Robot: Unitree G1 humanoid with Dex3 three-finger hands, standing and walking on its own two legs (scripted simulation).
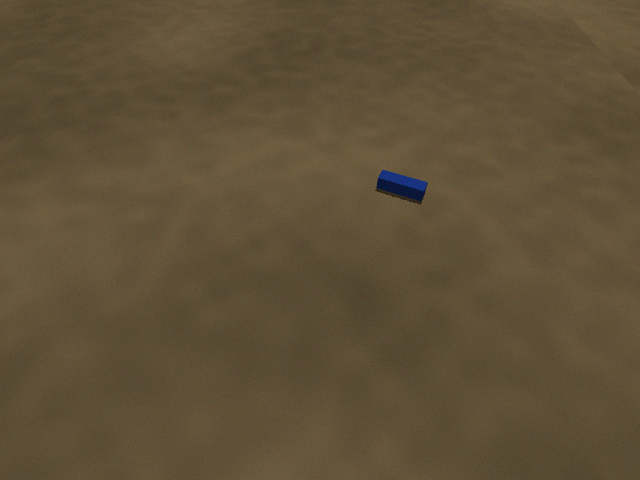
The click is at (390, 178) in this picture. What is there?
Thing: lying carton
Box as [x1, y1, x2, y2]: [376, 170, 427, 200]
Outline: 382,170 378,177 376,187 421,200 427,182
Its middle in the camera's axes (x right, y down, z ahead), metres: +0.40 -0.26 +1.90
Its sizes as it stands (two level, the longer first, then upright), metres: 0.229 0.072 0.065
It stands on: the floor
